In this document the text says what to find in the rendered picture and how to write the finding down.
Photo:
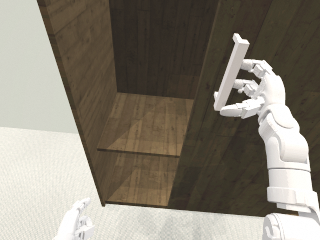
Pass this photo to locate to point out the robot right hand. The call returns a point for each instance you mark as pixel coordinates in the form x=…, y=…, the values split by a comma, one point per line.
x=270, y=90

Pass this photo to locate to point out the robot right upper arm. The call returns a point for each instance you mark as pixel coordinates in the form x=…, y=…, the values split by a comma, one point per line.
x=277, y=226

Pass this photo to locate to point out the robot left hand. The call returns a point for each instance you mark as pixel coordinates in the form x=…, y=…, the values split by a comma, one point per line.
x=80, y=227

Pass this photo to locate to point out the handle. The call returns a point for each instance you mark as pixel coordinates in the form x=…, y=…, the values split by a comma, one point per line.
x=233, y=67

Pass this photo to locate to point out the robot right forearm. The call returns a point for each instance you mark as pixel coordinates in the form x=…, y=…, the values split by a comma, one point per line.
x=290, y=185

